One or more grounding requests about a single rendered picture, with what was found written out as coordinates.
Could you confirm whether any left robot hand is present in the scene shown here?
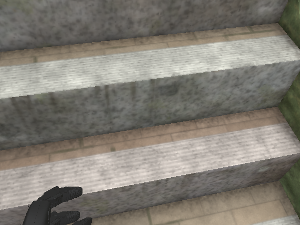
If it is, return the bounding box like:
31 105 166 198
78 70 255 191
22 186 92 225

